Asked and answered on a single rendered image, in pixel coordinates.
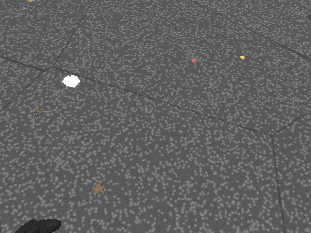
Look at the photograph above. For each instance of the robot left hand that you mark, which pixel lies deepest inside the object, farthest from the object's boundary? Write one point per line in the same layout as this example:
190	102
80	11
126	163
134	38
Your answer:
40	226

